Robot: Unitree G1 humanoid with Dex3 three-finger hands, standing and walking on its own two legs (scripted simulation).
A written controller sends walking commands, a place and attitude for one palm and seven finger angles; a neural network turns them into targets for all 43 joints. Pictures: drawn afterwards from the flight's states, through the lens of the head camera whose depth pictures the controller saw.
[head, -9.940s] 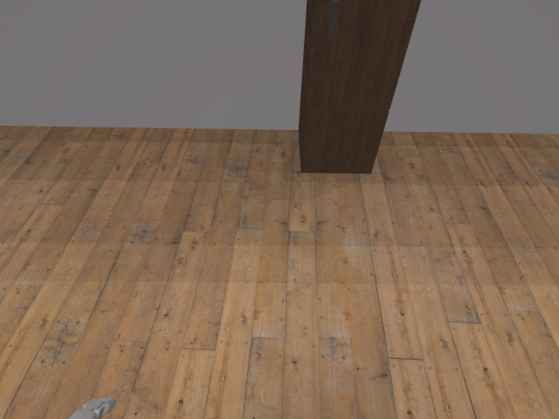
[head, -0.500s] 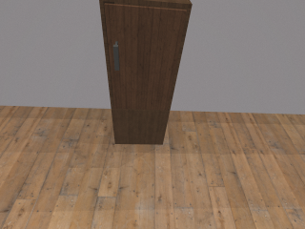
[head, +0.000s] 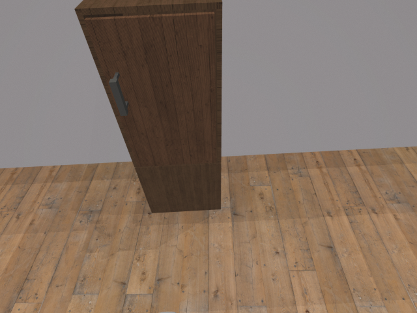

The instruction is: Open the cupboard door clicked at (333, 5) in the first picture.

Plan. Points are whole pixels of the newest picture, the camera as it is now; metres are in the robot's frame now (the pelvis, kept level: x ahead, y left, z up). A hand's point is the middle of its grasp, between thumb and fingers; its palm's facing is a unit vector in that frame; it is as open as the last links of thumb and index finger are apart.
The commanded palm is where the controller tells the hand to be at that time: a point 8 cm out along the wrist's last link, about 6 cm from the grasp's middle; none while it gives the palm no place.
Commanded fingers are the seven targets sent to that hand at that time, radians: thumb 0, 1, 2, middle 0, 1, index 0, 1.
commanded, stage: take the last steps up to it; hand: left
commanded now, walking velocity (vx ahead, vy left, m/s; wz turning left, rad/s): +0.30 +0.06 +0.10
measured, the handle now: (120, 94) +0.73 +0.30 +0.04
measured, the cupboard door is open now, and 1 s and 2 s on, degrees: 0 0 0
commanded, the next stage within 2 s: come to a stop and stand still in 0.52 s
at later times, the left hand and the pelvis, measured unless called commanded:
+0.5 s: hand out of the picture +0.03 +0.20 -0.17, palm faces +0.16 -0.98 -0.12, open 7.4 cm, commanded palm none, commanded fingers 0.00 0.90 0.90 -0.20 -0.30 -0.20 -0.30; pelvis +0.14 +0.06 +0.00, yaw +1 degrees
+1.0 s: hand (131, 251) +0.30 +0.22 -0.16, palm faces +0.03 -0.97 -0.24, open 7.3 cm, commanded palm none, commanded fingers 0.00 0.90 0.90 -0.20 -0.30 -0.20 -0.30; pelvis +0.21 +0.04 +0.00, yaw +2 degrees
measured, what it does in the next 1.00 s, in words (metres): walks ahead: left foot, then right foot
